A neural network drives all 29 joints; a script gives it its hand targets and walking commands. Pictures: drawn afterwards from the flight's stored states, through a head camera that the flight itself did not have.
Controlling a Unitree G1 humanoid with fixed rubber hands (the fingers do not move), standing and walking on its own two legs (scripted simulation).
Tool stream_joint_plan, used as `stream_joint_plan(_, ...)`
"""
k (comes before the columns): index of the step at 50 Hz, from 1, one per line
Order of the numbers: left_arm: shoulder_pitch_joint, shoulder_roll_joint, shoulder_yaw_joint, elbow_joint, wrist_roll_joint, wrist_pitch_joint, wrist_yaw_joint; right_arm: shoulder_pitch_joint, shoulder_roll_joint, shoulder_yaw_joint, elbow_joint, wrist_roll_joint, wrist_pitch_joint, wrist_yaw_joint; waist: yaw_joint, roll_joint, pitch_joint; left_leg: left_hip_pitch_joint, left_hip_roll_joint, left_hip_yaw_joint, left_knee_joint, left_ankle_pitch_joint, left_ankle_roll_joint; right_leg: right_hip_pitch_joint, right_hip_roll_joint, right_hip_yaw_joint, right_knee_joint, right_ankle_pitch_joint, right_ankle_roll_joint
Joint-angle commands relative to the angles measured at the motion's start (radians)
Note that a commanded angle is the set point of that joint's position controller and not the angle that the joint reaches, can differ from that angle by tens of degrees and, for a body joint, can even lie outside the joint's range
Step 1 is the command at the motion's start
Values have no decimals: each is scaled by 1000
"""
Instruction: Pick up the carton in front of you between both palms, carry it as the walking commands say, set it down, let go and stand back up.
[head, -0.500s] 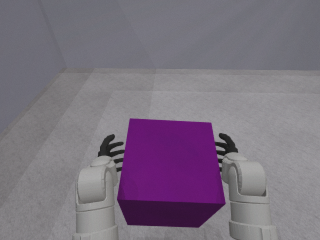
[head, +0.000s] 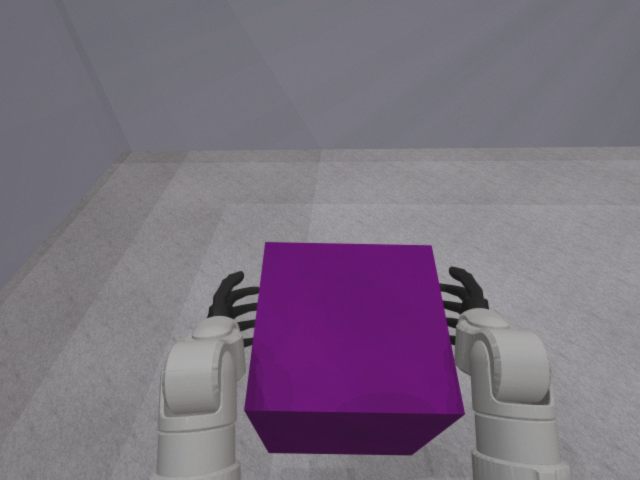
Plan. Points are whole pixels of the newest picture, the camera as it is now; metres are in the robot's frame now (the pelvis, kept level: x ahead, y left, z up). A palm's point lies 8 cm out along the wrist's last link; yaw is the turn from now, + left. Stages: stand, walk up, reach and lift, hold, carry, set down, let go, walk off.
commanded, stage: carry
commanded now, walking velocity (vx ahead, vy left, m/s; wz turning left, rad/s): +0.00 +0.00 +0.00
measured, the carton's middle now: (344, 357) +0.30 +0.00 +0.00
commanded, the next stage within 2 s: hold in 1.94 s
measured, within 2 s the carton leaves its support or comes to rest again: neither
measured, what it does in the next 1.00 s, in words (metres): walks ahead: left foot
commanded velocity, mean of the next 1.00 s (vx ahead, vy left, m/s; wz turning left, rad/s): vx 0.00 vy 0.00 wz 0.00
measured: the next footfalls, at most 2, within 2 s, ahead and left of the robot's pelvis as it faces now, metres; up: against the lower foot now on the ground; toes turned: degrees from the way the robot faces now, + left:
left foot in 0.22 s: +0.17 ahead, +0.12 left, +0.00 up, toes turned -11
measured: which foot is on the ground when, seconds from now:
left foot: up 0.00-0.20, down 0.22-1.00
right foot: down 0.00-1.00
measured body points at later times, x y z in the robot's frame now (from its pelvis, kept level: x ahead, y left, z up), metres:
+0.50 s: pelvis +0.15 +0.01 +0.01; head +0.12 +0.02 +0.46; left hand +0.44 +0.15 +0.10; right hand +0.44 -0.14 +0.10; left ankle +0.13 +0.12 -0.72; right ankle +0.10 -0.10 -0.72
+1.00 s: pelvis +0.14 +0.01 +0.01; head +0.10 +0.01 +0.46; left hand +0.43 +0.15 +0.06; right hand +0.43 -0.14 +0.06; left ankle +0.13 +0.12 -0.72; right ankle +0.10 -0.10 -0.72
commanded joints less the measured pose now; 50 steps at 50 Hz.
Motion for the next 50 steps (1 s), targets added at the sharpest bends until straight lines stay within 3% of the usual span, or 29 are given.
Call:
stream_joint_plan(1,-409,-973,-635,-39,-447,22,-291,-496,970,697,-45,461,9,374,11,-217,-368,-396,-26,-82,305,-82,15,662,-352,426,-150,652,-153)
stream_joint_plan(2,-428,-1000,-641,-54,-452,18,-293,-517,986,697,-58,464,3,375,6,-167,-335,-368,14,-96,177,-60,27,587,-323,356,-174,577,-105)
stream_joint_plan(3,-437,-1021,-645,-61,-459,16,-297,-526,1003,695,-69,466,-2,372,4,-156,-311,-306,23,-84,16,-41,27,508,-287,288,-209,481,-66)
stream_joint_plan(5,-441,-1051,-652,-74,-466,11,-305,-508,1020,704,-85,453,-9,362,1,-184,-330,-176,-21,-15,-144,34,20,442,-244,200,-222,416,-50)
stream_joint_plan(7,-422,-1042,-652,-87,-469,8,-309,-481,1033,709,-101,442,-15,354,3,-207,-353,-113,-26,12,-240,144,21,431,-241,167,-213,370,-53)
stream_joint_plan(9,-423,-1024,-657,-105,-472,10,-309,-460,1024,705,-112,435,-14,352,-3,-190,-348,-23,-14,46,-385,362,22,384,-207,113,-168,274,-23)
stream_joint_plan(11,-405,-1005,-657,-82,-457,14,-309,-450,1004,699,-96,431,-4,359,-2,-151,-320,78,48,25,-460,509,18,295,-174,105,-132,74,32)
stream_joint_plan(12,-395,-997,-653,-57,-445,17,-309,-445,993,694,-79,431,5,365,-2,-97,-304,101,121,-38,-460,569,24,246,-154,94,-102,-37,57)
stream_joint_plan(13,-429,-994,-660,-63,-448,26,-310,-460,992,685,-37,420,3,371,7,-8,-265,33,152,-64,-414,611,40,271,-111,104,-112,-39,83)
stream_joint_plan(14,-437,-993,-658,-44,-450,36,-312,-437,999,671,6,418,5,378,2,27,-232,-11,153,-61,-404,604,48,300,-122,119,-107,-11,89)
stream_joint_plan(17,-455,-994,-654,0,-446,42,-316,-423,1006,648,72,418,7,392,-3,7,-218,-13,126,-43,-351,799,48,306,-130,120,-15,236,94)
stream_joint_plan(21,-495,-1018,-654,12,-452,35,-312,-464,1023,644,83,427,0,393,-3,-1,-269,34,113,-26,-298,962,52,309,-115,117,23,321,106)
stream_joint_plan(28,-492,-1036,-655,-3,-457,24,-305,-485,1041,661,39,438,-10,384,-6,-33,-310,50,99,-12,-256,952,57,329,-111,123,48,369,106)
stream_joint_plan(34,-464,-1057,-665,41,-436,-21,-318,-454,1064,678,93,418,-50,397,-7,-52,-301,29,89,-8,-251,854,56,336,-119,129,48,383,96)
stream_joint_plan(43,-468,-1053,-649,114,-394,-167,-344,-437,1070,653,187,364,-199,423,-5,-46,-243,-2,89,-19,-297,662,62,299,-122,142,3,213,80)
stream_joint_plan(50,-410,-999,-577,210,-314,-285,-353,-382,1028,591,266,283,-322,426,-5,-47,-204,-23,90,-26,-342,535,63,278,-121,155,-42,94,75)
